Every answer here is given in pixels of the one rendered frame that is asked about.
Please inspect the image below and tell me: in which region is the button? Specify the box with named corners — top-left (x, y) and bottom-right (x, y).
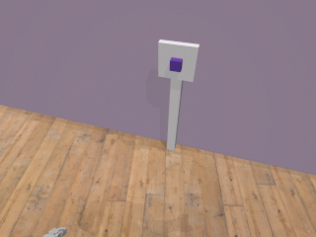
top-left (169, 57), bottom-right (183, 72)

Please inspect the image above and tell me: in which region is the panel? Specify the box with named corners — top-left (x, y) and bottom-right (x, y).
top-left (158, 39), bottom-right (199, 151)

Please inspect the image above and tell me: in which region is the left robot hand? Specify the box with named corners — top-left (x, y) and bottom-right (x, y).
top-left (43, 227), bottom-right (67, 237)

